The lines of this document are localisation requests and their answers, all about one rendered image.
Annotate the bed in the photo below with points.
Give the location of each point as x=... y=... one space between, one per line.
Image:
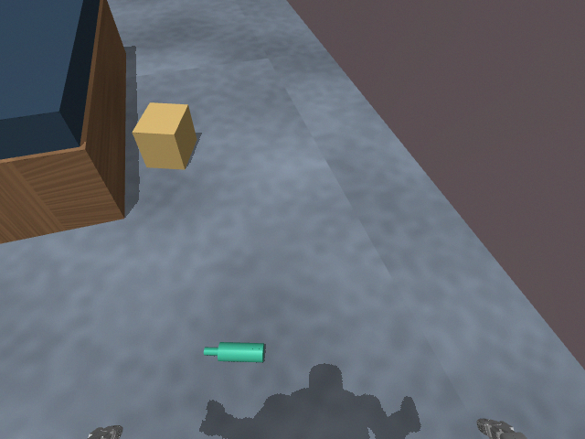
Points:
x=62 y=117

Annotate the right robot hand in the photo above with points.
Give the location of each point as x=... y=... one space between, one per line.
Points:
x=498 y=430

